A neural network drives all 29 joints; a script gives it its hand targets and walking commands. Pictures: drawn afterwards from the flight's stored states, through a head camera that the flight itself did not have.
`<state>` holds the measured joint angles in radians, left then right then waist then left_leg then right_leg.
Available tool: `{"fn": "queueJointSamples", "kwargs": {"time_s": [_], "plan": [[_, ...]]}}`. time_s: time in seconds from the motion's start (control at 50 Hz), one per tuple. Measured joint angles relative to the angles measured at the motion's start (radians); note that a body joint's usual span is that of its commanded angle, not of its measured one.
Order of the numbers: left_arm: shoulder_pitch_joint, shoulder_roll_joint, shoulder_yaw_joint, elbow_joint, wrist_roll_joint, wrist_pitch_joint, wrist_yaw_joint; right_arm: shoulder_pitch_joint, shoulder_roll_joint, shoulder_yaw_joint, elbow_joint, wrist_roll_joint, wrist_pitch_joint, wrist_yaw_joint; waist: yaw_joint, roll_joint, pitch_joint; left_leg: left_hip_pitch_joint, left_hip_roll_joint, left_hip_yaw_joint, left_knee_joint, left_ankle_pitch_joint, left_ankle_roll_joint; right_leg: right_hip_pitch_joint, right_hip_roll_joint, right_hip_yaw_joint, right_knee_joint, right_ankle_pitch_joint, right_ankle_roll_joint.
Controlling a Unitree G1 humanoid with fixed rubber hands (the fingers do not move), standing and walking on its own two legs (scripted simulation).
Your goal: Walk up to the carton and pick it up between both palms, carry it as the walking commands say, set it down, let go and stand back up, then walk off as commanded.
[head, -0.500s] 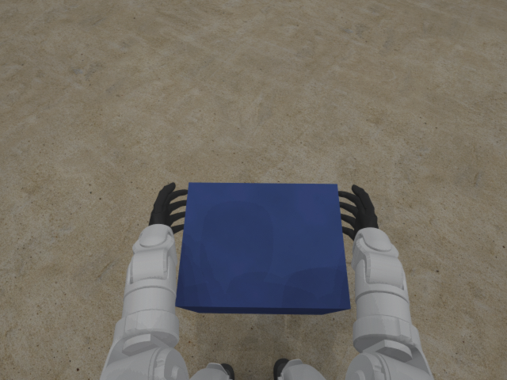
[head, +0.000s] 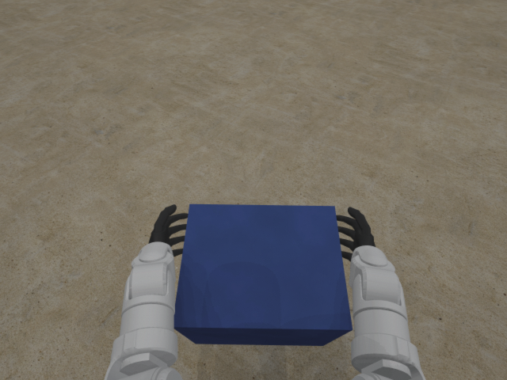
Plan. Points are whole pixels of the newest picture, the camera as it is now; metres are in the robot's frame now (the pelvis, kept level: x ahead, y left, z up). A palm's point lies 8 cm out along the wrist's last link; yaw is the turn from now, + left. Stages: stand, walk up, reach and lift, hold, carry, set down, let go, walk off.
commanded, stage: reach and lift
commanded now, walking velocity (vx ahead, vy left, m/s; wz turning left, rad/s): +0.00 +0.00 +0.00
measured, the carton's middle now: (260, 279) +0.30 -0.01 -0.06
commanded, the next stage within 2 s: hold in 1.26 s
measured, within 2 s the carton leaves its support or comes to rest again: neither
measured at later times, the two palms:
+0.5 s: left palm (155, 240) +0.31 +0.16 +0.06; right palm (371, 240) +0.30 -0.18 +0.07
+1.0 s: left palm (150, 244) +0.30 +0.16 +0.06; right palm (366, 238) +0.31 -0.17 +0.07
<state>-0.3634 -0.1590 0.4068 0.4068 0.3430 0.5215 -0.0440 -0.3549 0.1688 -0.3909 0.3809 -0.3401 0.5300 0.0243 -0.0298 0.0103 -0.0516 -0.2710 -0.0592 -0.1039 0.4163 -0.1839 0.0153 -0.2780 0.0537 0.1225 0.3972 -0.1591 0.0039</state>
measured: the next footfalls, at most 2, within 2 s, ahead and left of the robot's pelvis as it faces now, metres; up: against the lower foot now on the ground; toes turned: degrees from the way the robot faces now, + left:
none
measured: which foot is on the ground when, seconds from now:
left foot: down 0.00-1.00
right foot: down 0.00-1.00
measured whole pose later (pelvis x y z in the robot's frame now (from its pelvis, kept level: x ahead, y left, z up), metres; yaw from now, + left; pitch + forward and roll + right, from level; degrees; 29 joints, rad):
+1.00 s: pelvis +0.02 -0.01 +0.01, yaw +0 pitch -6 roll +0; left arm -0.28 -0.16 0.35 0.27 0.35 0.73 -0.05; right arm -0.30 0.16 -0.29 0.27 -0.36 0.73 0.04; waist -0.01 0.01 -0.04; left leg 0.00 -0.04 -0.10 0.27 -0.16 0.01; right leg -0.02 0.05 0.12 0.28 -0.15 -0.01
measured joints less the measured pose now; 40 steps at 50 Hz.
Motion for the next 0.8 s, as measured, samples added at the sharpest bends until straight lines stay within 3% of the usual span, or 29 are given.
{"fn": "queueJointSamples", "kwargs": {"time_s": [0.42, 0.8], "plan": [[-0.022, 0.008, -0.009, -0.03, 0.03, 0.163, -0.021, -0.043, -0.016, 0.019, -0.015, -0.037, 0.171, 0.02, 0.003, -0.003, 0.014, 0.203, 0.007, 0.006, -0.089, 0.024, 0.002, 0.198, -0.005, 0.001, -0.078, 0.02, -0.005], [0.053, -0.006, -0.03, -0.106, 0.025, 0.2, -0.011, 0.018, -0.004, 0.066, -0.068, -0.036, 0.201, 0.023, 0.022, -0.001, 0.009, 0.264, 0.015, 0.009, -0.138, 0.023, -0.001, 0.252, -0.003, 0.0, -0.116, 0.016, -0.013]]}}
